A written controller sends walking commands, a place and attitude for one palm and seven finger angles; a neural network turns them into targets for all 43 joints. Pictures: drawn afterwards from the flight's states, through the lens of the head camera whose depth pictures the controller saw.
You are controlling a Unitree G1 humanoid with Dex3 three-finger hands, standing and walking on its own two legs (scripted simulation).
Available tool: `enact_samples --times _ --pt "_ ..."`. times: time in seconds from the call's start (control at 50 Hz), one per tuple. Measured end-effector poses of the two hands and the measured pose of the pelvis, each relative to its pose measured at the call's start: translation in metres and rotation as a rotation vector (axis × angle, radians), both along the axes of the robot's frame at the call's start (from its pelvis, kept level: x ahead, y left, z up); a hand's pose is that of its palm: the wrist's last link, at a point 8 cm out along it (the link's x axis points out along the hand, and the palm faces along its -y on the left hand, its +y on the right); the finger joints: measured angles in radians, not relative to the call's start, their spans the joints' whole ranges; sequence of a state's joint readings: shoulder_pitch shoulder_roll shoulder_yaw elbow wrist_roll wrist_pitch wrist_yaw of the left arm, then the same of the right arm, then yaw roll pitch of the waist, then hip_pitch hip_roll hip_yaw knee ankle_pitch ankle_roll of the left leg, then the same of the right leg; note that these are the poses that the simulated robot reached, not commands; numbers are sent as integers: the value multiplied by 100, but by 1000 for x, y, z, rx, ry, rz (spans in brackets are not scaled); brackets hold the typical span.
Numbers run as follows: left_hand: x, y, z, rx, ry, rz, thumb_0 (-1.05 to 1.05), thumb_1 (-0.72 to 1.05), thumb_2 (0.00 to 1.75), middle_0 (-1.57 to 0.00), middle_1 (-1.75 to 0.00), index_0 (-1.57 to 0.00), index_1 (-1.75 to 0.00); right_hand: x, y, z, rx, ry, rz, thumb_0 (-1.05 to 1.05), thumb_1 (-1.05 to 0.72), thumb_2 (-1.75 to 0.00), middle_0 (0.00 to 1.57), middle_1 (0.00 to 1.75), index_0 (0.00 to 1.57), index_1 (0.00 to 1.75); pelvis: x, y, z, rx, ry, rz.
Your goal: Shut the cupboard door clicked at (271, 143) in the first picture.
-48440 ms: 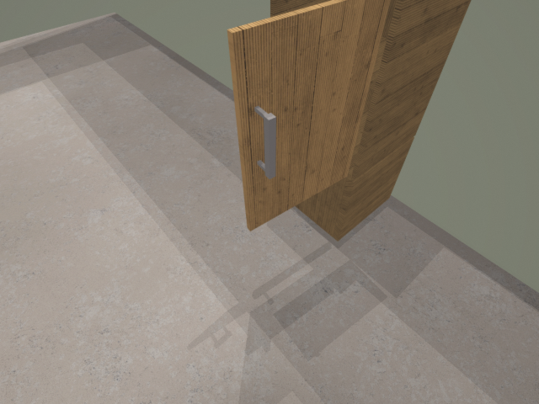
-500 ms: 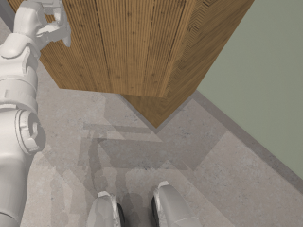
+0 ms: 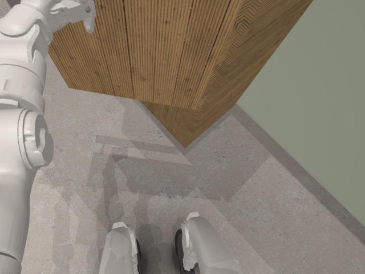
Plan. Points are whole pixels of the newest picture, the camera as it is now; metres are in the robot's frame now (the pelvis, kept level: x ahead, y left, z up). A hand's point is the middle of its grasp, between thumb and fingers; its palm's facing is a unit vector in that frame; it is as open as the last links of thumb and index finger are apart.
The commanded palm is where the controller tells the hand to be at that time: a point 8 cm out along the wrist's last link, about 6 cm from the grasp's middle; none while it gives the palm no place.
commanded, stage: pull the fist back off the door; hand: left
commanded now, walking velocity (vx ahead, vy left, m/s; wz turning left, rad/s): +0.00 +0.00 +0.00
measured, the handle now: out of the picture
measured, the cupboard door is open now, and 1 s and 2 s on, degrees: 40 34 34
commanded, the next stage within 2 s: draw the hand back to the body in 0.88 s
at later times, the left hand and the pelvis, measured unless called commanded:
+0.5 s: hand (104, 5) +0.60 +0.07 +0.12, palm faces +0.05 -1.00 +0.00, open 3.1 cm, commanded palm +0.56 +0.11 +0.12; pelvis +0.01 +0.00 +0.02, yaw -1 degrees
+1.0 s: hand (104, 36) +0.53 +0.07 +0.12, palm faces +0.04 -1.00 -0.06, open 3.1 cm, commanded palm +0.50 +0.12 +0.12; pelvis +0.03 -0.01 +0.04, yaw +2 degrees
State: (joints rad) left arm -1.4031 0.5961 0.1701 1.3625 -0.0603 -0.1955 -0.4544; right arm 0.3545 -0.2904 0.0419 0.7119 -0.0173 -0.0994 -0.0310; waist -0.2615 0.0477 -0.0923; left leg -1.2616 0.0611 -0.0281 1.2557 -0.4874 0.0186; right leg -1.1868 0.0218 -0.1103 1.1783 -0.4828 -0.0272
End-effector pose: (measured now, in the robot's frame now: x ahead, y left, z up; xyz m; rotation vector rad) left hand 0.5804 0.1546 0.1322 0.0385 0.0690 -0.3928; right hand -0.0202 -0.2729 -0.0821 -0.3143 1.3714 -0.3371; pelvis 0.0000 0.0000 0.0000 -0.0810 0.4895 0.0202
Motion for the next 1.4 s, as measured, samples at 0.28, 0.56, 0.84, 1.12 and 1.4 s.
enact_samples --times 0.28,0.56,0.84,1.12,1.4 --pt "11 -29 -9 23 -92 497 1 88 94 -130 -150 -129 -150 -40 41 -10 174 70 -28 0 -90 -90 20 30 20 30 -4 0 -6 7 44 -16" --pt "-16 -30 -4 -32 -42 451 1 91 91 -130 -150 -129 -150 -51 40 23 222 134 -93 0 -90 -90 20 30 20 30 20 -4 31 37 -34 -36" --pt "-75 -25 -21 -31 -75 459 2 90 90 -130 -150 -130 -150 59 -3 23 153 -76 42 0 -90 -90 20 30 20 30 34 -9 44 57 -112 -16" --pt "-78 -27 -1 -41 -89 452 2 90 90 -130 -150 -130 -150 91 7 13 187 -169 57 0 -90 -90 20 30 20 30 27 -12 44 70 -135 -16" --pt "-174 34 43 -22 -139 467 2 90 90 -130 -150 -130 -150 108 9 50 195 -273 63 1 -90 -90 20 30 20 30 34 -14 80 72 -312 -6"
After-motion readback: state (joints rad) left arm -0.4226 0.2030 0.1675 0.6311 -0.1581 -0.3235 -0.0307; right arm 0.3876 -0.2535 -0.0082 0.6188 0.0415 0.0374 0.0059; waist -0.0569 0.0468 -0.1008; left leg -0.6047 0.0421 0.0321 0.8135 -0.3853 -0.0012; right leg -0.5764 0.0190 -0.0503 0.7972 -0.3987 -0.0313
